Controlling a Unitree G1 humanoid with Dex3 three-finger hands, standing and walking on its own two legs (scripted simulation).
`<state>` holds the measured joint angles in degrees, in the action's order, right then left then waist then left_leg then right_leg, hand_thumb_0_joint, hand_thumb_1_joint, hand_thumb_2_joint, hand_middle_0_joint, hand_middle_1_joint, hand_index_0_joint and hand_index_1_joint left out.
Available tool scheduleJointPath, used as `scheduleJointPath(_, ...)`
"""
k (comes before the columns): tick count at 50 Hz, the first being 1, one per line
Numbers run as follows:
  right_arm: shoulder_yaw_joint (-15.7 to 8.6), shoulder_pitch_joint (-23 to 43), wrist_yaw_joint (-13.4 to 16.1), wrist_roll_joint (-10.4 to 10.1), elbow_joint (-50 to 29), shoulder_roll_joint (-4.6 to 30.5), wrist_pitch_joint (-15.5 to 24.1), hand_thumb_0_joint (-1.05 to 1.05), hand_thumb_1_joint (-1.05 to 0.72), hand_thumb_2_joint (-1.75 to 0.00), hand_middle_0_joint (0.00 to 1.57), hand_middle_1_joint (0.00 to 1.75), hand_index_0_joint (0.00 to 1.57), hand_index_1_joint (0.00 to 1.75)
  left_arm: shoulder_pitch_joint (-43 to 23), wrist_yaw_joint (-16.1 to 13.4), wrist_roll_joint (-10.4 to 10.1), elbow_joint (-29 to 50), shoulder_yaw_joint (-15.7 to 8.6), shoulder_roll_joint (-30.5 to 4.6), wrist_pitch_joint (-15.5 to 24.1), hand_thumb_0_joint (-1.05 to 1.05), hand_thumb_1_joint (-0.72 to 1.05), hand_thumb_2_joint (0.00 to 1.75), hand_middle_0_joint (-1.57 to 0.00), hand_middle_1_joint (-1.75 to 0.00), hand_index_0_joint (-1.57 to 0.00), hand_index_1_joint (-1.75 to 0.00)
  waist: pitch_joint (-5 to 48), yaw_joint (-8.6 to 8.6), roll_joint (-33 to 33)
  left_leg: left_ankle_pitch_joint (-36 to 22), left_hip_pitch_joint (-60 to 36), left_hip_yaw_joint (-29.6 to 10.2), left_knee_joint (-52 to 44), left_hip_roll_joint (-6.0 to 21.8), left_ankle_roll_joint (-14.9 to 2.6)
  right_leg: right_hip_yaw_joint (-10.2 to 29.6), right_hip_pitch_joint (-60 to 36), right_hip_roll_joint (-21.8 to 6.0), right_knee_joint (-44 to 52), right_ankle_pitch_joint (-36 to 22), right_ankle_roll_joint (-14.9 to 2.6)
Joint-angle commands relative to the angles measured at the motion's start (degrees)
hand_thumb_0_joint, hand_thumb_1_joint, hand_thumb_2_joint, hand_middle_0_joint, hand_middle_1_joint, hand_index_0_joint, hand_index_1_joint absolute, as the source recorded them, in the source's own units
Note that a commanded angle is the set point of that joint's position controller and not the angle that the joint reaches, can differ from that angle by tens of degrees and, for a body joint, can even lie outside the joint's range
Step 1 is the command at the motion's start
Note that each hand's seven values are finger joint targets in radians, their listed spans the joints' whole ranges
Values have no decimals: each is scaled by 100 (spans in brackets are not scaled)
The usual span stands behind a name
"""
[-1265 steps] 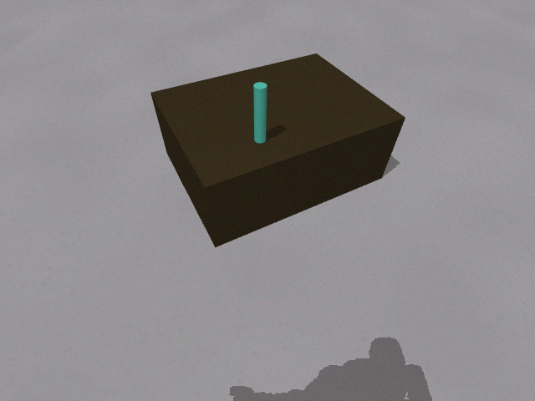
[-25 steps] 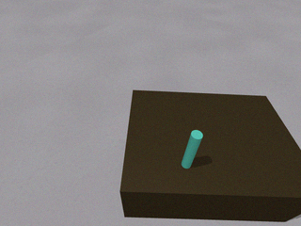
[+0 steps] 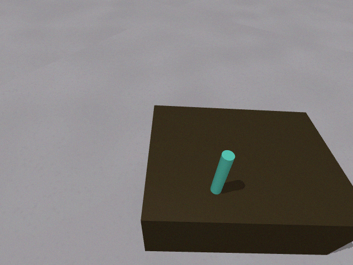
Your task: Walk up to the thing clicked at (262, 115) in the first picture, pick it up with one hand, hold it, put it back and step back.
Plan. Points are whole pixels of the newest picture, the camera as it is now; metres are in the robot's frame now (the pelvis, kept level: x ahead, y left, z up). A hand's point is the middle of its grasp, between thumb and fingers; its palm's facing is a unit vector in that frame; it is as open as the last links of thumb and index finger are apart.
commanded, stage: home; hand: right
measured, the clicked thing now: (221, 174) +0.53 -0.20 -0.27
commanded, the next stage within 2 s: stand in 0.68 s
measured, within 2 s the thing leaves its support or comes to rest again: neither
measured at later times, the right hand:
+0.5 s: hand out of the picture +0.08 -0.24 -0.15, palm faces -0.02 +0.93 -0.36, open 17.6 cm
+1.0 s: hand out of the picture +0.09 -0.25 -0.15, palm faces -0.02 +0.93 -0.36, open 15.3 cm
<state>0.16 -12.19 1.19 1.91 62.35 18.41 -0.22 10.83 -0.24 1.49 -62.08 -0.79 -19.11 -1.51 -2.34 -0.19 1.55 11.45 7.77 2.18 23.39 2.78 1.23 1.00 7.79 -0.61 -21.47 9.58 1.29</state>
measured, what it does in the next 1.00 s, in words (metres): stands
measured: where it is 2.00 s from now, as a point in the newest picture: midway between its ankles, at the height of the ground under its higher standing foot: outside the picture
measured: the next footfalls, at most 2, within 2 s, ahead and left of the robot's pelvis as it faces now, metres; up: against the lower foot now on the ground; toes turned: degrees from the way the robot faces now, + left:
none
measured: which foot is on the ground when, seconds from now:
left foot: down 0.00-1.00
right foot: down 0.00-1.00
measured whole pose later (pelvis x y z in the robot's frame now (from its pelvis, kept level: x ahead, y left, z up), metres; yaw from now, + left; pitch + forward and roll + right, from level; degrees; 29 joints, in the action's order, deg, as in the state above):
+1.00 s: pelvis +0.02 +0.01 +0.00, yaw +0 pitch -3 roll +0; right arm -0.2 -7.1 0.3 1.0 64.9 19.4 0.1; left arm 7.2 -0.2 0.7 -64.3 0.1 -19.5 -0.4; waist -2.9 0.2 1.0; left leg 10.8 5.3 2.4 19.4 1.6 0.6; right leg 1.1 5.6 -1.8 -18.2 9.4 2.0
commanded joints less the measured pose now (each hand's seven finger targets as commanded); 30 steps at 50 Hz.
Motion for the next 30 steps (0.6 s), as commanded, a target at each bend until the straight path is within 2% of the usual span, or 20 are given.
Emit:
scheduleJointPath(1,-234,301,74,-35,-330,1251,144,0,58,-3,5,5,5,5,-311,-43,25,287,-193,-1027,144,0,90,90,-20,-30,-20,-30,-95,11,-93,612,247,-538,-680,375,-197,534,269,-406,589,537,-115)
scheduleJointPath(3,-226,327,64,-50,-308,1216,149,0,57,-4,5,5,5,5,-288,-57,19,240,-185,-1063,153,0,90,90,-20,-30,-20,-30,-41,12,8,328,56,-518,-622,380,-205,557,319,-448,598,422,-131)
scheduleJointPath(8,-227,347,60,-44,-227,1300,135,0,58,-3,5,5,5,5,-204,-41,-13,155,-138,-996,133,0,90,90,-20,-30,-20,-30,-181,-25,-238,818,308,-609,-831,437,-234,481,274,-396,482,369,-123)
scheduleJointPath(10,-214,357,52,-61,-232,1267,135,0,59,-3,5,4,5,4,-214,-39,-7,133,-145,-1051,141,0,90,90,-20,-30,-20,-30,-123,0,-198,804,343,-610,-858,427,-230,492,190,-411,462,307,-118)
scheduleJointPath(11,-217,412,51,-65,-250,1270,149,0,60,-2,5,4,5,4,-222,-42,-10,132,-146,-1053,147,0,90,90,-20,-30,-20,-30,1,0,-205,540,204,-590,-798,447,-238,498,152,-449,427,130,-138)
scheduleJointPath(14,-224,437,51,-76,-207,1302,148,0,59,-3,5,4,5,4,-259,-57,-4,108,-125,-1044,156,0,90,90,-20,-30,-20,-30,-55,21,-157,431,149,-594,-767,433,-242,491,228,-452,473,134,-128)
scheduleJointPath(15,-221,422,48,-73,-216,1280,159,0,60,-2,5,4,5,4,-306,-61,-11,126,-125,-1063,168,0,90,90,-20,-30,-20,-30,87,45,-125,80,64,-556,-718,453,-246,505,92,-511,424,-98,-153)
scheduleJointPath(16,-220,451,50,-83,-185,1301,155,0,59,-3,5,4,5,4,-281,-60,-16,109,-110,-1018,164,0,90,90,-20,-30,-20,-30,54,25,-146,58,17,-567,-734,442,-238,478,187,-483,448,-99,-138)
scheduleJointPath(18,-220,499,49,-95,-181,1311,176,0,59,-3,5,4,5,4,-243,-67,-27,92,-103,-1016,179,0,90,90,-20,-30,-20,-30,187,8,-212,-416,-131,-557,-681,473,-246,473,69,-521,413,-441,-144)
scheduleJointPath(22,-220,515,45,-107,-146,1292,167,0,60,-2,5,4,5,4,-324,-75,-36,77,-109,-1060,175,0,90,90,-20,-30,-20,-30,128,33,-104,-503,-195,-523,-683,465,-222,462,96,-530,450,-412,-128)
scheduleJointPath(26,-214,557,43,-113,-119,1295,174,0,60,-2,5,4,5,4,-386,-78,-50,95,-96,-1030,193,0,90,90,-20,-30,-20,-30,276,38,-163,-1023,-267,-494,-627,491,-210,438,-100,-571,418,-810,-116)
scheduleJointPath(29,-222,620,45,-116,-116,1313,157,0,60,-2,5,4,5,4,-407,-79,-31,80,-103,-1073,195,0,90,90,-20,-30,-20,-30,203,35,-112,-790,-231,-491,-665,470,-207,427,-44,-565,499,-674,-94)
scheduleJointPath(30,-228,669,41,-119,-132,1319,160,0,59,-3,5,4,5,4,-404,-83,-35,80,-98,-1068,200,0,90,90,-20,-30,-20,-30,272,28,-112,-985,-298,-498,-626,491,-219,417,-122,-592,488,-843,-107)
